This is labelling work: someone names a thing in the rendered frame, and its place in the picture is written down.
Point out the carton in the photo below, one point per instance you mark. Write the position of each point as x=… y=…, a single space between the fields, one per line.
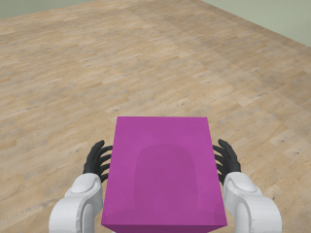
x=163 y=177

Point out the robot right forearm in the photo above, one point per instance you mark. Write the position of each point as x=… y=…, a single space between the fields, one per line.
x=252 y=212

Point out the robot right hand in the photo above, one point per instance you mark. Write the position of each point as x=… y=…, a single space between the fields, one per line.
x=228 y=160

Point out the robot left hand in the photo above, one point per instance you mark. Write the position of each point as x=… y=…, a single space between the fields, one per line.
x=94 y=161

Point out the robot left forearm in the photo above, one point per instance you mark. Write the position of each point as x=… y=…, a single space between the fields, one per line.
x=82 y=202

